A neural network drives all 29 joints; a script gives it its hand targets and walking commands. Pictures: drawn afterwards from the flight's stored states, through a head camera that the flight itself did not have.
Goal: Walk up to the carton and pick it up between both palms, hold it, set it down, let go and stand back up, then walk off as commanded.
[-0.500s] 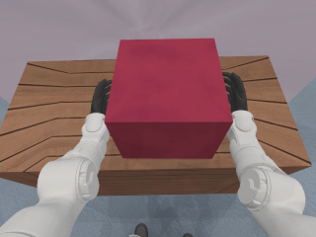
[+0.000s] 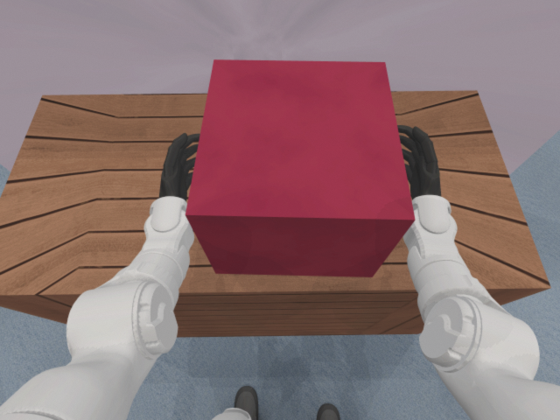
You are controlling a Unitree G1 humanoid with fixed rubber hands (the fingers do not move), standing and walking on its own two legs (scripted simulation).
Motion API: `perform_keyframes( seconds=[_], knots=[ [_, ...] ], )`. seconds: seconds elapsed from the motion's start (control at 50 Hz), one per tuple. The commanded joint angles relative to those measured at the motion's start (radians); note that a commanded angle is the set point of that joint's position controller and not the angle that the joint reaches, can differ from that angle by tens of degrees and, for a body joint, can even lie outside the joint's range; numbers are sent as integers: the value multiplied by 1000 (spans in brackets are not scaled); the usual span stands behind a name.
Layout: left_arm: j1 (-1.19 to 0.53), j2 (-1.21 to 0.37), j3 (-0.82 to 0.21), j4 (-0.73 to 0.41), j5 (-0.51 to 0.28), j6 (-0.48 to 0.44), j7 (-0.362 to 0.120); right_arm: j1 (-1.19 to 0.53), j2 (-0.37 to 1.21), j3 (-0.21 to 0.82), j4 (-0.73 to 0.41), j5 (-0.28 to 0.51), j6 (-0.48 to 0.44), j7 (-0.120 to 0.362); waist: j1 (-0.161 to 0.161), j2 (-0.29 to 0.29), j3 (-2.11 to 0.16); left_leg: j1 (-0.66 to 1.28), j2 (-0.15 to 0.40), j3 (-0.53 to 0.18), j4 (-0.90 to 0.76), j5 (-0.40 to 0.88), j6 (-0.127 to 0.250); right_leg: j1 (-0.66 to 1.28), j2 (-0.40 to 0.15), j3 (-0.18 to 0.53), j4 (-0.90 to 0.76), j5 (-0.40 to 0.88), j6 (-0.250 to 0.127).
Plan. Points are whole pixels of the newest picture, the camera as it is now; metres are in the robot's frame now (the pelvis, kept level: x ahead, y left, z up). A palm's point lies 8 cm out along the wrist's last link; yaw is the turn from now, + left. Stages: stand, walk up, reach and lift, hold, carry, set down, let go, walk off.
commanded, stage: set down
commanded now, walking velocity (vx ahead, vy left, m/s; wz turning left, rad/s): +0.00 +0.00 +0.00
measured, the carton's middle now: (296, 172) +0.48 +0.01 -0.02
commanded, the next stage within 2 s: none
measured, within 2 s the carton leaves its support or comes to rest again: neither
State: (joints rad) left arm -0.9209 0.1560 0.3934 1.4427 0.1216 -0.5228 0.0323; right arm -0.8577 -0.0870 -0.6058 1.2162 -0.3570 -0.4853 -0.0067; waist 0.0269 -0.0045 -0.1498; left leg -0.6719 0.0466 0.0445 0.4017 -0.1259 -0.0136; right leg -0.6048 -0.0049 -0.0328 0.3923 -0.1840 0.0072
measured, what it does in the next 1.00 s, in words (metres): stands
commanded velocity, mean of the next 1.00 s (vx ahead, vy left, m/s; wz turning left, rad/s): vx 0.00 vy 0.00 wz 0.00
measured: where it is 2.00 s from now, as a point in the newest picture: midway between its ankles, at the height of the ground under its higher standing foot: outside the picture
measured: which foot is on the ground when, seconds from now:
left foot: down 0.00-1.00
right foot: down 0.00-1.00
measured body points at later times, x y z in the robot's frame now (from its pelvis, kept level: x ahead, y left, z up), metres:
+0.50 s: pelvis +0.00 +0.00 +0.00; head +0.12 +0.01 +0.43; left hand +0.44 +0.19 +0.01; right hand +0.45 -0.17 +0.02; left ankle +0.01 +0.13 -0.74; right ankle -0.02 -0.12 -0.74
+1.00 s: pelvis +0.00 +0.00 +0.00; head +0.12 +0.01 +0.43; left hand +0.44 +0.20 +0.01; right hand +0.45 -0.17 +0.03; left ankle +0.01 +0.13 -0.74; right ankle -0.02 -0.12 -0.74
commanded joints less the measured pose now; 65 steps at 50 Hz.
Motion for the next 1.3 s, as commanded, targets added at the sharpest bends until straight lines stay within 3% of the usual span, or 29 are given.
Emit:
perform_keyframes(
  seconds=[0.0,0.06,0.08,0.12,0.2,0.22,0.28,0.44,0.74,0.92,1.0,1.06,1.1,1.18,1.28],
  knots=[
    [-473,-434,-131,-52,134,-1,-124,-440,498,242,64,-127,14,158,4,-22,-537,318,-27,81,24,214,-21,228,9,-59,1,299,24],
    [-477,-451,-135,-70,141,5,-120,-441,484,224,67,-138,13,160,-4,-6,-534,345,-24,75,28,232,-27,202,14,-68,-6,276,23],
    [-473,-445,-133,-69,145,7,-119,-437,488,228,60,-136,15,161,8,3,-540,348,-23,81,30,237,-28,197,13,-65,-6,274,19],
    [-472,-451,-131,-75,149,12,-119,-426,488,214,73,-142,16,160,-6,1,-526,350,-25,77,31,229,-28,187,15,-69,-10,264,21],
    [-463,-449,-110,-78,167,18,-117,-424,492,217,51,-153,21,166,10,-9,-526,338,-25,83,26,205,-20,194,13,-65,-8,249,22],
    [-456,-458,-113,-77,168,21,-118,-411,488,206,65,-157,24,164,-3,-10,-515,336,-25,80,26,205,-20,192,13,-67,-10,249,22],
    [-446,-457,-107,-83,169,23,-118,-406,487,210,58,-162,25,165,2,-22,-511,343,-22,80,27,207,-19,184,16,-68,-7,247,24],
    [-433,-462,-98,-110,192,43,-112,-384,490,186,48,-173,37,171,9,8,-498,363,-21,84,30,218,-23,163,20,-70,-13,222,18],
    [-409,-470,-60,-136,220,73,-111,-369,488,145,6,-201,64,167,0,-18,-473,361,-23,82,29,200,-10,167,23,-66,-17,200,24],
    [-396,-350,-28,-152,214,87,-77,-352,377,119,-3,-174,78,144,1,-12,-484,367,-22,89,36,214,-9,157,26,-66,-17,195,22],
    [-398,-172,-65,-154,132,81,-26,-358,181,136,8,-76,76,102,2,4,-552,380,-13,89,57,260,-24,150,32,-56,-3,224,22],
    [-409,62,-125,-123,-6,59,42,-368,-66,227,58,118,60,41,9,35,-635,353,-12,78,113,309,-45,117,38,-41,33,254,18],
    [-460,140,-201,-101,-144,37,68,-429,-139,334,73,289,52,10,12,51,-738,303,-17,64,162,336,-58,91,49,-26,73,288,18],
    [-502,219,-327,44,-331,-14,52,-530,-211,522,109,505,22,-20,24,28,-843,202,-30,48,256,368,-67,71,48,-12,166,386,23],
    [-521,266,-407,142,-408,-29,22,-585,-339,668,169,658,-22,-26,35,39,-911,174,-37,39,346,466,-83,9,63,-28,252,502,38]
  ],
)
